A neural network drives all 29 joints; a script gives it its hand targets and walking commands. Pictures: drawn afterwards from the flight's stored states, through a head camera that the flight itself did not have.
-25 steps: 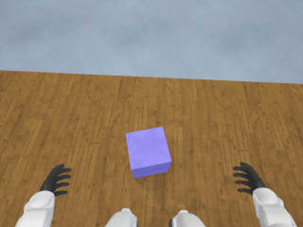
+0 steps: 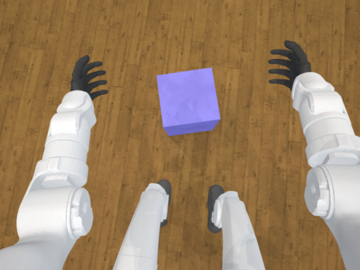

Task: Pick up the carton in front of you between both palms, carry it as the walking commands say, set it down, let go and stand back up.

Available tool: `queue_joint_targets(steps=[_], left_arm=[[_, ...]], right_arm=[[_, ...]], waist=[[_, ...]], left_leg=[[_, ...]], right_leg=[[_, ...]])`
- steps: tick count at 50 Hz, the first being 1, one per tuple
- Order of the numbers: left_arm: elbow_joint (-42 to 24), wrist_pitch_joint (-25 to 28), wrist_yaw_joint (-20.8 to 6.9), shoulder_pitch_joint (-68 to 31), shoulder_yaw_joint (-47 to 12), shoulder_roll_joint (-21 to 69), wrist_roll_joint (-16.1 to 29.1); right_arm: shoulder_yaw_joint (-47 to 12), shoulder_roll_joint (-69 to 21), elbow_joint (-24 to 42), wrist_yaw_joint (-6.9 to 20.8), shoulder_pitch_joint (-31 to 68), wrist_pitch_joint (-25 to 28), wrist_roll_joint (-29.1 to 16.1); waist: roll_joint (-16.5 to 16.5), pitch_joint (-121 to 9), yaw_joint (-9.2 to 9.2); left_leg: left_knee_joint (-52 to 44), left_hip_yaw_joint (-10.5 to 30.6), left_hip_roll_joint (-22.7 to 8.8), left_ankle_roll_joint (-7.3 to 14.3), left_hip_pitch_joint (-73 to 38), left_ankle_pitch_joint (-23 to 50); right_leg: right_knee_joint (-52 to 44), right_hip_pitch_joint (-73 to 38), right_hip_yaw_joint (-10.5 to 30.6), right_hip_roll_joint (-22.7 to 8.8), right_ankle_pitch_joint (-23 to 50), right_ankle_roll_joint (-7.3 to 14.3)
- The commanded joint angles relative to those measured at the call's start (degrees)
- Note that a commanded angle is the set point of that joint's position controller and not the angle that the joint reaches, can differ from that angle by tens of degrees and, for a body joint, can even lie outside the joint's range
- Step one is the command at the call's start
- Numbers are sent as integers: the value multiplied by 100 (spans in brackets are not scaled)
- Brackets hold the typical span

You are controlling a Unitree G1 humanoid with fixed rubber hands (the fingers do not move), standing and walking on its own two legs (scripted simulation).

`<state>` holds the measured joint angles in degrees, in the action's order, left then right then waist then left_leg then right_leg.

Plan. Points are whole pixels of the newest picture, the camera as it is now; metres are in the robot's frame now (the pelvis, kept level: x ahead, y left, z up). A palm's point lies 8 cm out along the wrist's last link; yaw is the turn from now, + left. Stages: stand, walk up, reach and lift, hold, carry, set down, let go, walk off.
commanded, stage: reach and lift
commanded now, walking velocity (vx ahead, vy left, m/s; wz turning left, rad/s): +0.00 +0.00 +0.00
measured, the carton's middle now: (187, 105) +0.56 +0.05 -0.55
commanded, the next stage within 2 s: none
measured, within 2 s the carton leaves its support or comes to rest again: neither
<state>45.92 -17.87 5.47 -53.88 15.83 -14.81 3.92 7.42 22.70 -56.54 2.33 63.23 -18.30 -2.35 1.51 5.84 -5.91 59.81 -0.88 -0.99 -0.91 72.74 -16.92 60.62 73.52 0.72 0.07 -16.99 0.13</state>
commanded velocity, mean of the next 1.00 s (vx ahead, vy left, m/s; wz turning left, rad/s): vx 0.00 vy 0.00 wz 0.00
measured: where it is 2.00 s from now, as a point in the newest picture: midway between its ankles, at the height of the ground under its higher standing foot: (188, 214)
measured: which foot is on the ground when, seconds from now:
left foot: down 0.00-1.00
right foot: down 0.00-1.00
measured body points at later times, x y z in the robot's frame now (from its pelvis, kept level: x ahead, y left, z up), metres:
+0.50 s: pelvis +0.04 -0.01 -0.03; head +0.39 +0.00 +0.26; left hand +0.54 +0.24 -0.17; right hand +0.63 -0.13 -0.17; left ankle +0.09 +0.13 -0.64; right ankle +0.09 -0.12 -0.64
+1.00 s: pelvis -0.01 -0.01 -0.25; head +0.37 +0.01 -0.01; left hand +0.52 +0.24 -0.41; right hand +0.61 -0.13 -0.41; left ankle +0.09 +0.13 -0.64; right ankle +0.09 -0.12 -0.64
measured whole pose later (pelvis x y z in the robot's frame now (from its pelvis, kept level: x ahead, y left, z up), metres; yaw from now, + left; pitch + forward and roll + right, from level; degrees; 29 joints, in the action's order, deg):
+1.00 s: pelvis -0.01 -0.01 -0.25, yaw +4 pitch +45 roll +3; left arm 53.3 -9.1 9.0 -80.1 15.3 -15.2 10.5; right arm -0.4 29.3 -64.8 -3.5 91.6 -10.0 -9.9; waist -0.2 14.1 -6.5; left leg 113.3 0.6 1.7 -2.9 127.4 -30.8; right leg 115.7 128.0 3.8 2.6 -32.5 -1.7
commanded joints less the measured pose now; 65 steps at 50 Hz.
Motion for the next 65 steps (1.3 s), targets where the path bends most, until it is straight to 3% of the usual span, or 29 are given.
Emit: queue_joint_targets(steps=[1, 8, 14, 17, 21, 25, 29, 36, 39, 42, 46, 50, 58, 63, 65], left_arm=[[-288, 39, 78, -2340, 506, -587, -216], [-463, 280, 37, -3121, 1021, -303, -572], [-957, 581, -39, -2890, 1288, -239, -777], [-938, 701, -147, -2401, 1376, -128, -838], [-621, 981, -296, -1991, 1551, 216, -1041], [-317, 1264, -330, -1744, 1678, 393, -1182], [-354, 1427, -250, -2073, 1668, 228, -1109], [-285, 1361, 27, -2412, 712, -142, -164], [-507, 1275, 171, -2945, 340, -490, 341], [-415, 1158, 314, -3479, 110, -816, 599], [89, 939, 401, -4073, -28, -970, 722], [700, 957, 294, -4541, 61, -864, 551], [1199, 1247, 159, -5165, 174, -902, 282], [974, 1412, 208, -5272, 188, -1109, 440], [1126, 1437, 222, -5033, 185, -1116, 420]], right_arm=[[293, 975, -111, 99, 2876, 58, 256], [596, 929, -295, 204, 3817, 321, 689], [709, 718, 216, 131, 3919, 548, 906], [742, 363, 328, 88, 3606, 594, 1010], [1008, -166, 182, 92, 3001, 803, 1235], [1303, -338, -38, -43, 2395, 1047, 1373], [1047, -104, 83, -244, 2552, 1221, 1120], [192, 598, 200, -540, 3124, 1246, 267], [-228, 870, 514, -643, 3860, 1209, -195], [-559, 1038, 403, -661, 4429, 1093, -570], [-796, 1185, -155, -601, 4904, 898, -846], [-844, 1145, -869, -450, 5082, 907, -791], [-646, 1392, -1210, -426, 5457, 1218, -620], [-968, 1325, -768, -512, 5789, 1363, -688], [-1112, 1175, -694, -513, 5669, 1379, -834]], waist=[[253, -5054, -258], [437, -5810, -345], [706, -7249, -465], [968, -7303, -485], [989, -6332, -356], [604, -5858, -227], [324, -6196, -270], [457, -7575, -126], [745, -8015, -189], [892, -7887, -332], [902, -7124, -452], [818, -5881, -386], [248, -5102, -165], [639, -5354, -242], [696, -5477, -391]], left_leg=[[-601, -339, 347, -251, -1771, -168], [-392, -407, 435, -290, -1456, 557], [-148, -495, 539, -275, -1303, 2223], [-122, -505, 583, -265, -407, 2622], [142, -367, 525, -331, 927, 2567], [815, -220, 444, -402, 1370, 2453], [1877, -233, 433, -448, 1187, 2370], [3398, -269, 450, -487, 985, 2791], [3911, -369, 437, -429, 1210, 2285], [4201, -455, 409, -368, 1692, 1646], [4468, -504, 326, -285, 1816, 622], [4762, -443, 240, -261, 2301, -136], [5396, -257, 201, -273, 2012, 249], [5657, -194, 253, -192, 1901, 954], [5759, -244, 267, -167, 1784, 1250]], right_leg=[[-603, -2102, -82, 297, -680, -92], [-293, -2029, -75, 389, 262, -48], [117, -3145, 40, 469, 2397, -41], [384, -3789, 184, 408, 3633, -47], [727, -3019, 330, 303, 4078, -49], [1229, -1210, 334, 319, 3283, -58], [1941, 481, 181, 436, 2360, -116], [3485, 883, -68, 472, 2154, -230], [4043, 532, -78, 410, 1830, -203], [4507, 251, -70, 361, 1453, -179], [4722, 772, -128, 279, 233, -162], [4902, 1516, -70, 165, -491, -151], [5482, 2352, -37, 121, -370, -126], [5772, 2019, -50, 120, 307, -147], [5859, 1822, -42, 157, 617, -171]])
